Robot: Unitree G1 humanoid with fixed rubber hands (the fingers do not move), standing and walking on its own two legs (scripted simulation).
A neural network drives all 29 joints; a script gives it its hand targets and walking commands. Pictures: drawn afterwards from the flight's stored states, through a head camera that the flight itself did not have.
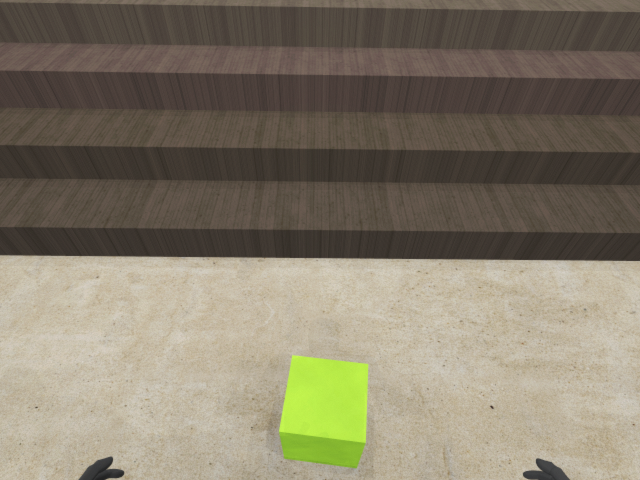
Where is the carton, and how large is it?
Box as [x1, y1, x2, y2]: [279, 355, 367, 467]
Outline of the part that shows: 292,355 279,429 284,458 356,467 365,443 367,364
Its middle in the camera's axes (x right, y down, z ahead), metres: +0.02 +0.48 +1.09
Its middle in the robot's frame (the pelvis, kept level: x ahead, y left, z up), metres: +0.43 -0.02 -0.66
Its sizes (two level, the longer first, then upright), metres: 0.210 0.200 0.250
